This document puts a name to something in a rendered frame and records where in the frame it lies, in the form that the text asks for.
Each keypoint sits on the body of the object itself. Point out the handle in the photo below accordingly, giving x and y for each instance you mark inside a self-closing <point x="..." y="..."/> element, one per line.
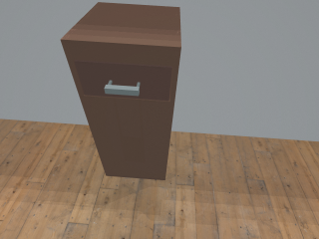
<point x="122" y="90"/>

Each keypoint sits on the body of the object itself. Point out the drawer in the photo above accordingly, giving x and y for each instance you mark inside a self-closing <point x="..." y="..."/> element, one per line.
<point x="154" y="79"/>

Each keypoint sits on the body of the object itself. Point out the cabinet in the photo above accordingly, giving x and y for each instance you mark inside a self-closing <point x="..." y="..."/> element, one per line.
<point x="132" y="136"/>

